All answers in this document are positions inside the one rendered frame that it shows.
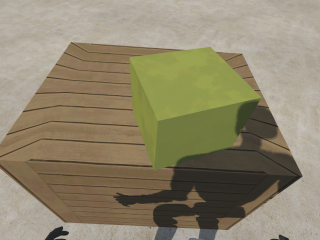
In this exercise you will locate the carton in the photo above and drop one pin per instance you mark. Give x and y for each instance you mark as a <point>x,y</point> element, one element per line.
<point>188,104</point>

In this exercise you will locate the pedestal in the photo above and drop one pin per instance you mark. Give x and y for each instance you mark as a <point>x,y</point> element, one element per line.
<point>78,150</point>

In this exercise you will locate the robot left hand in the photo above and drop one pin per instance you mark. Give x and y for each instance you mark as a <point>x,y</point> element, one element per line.
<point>56,233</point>

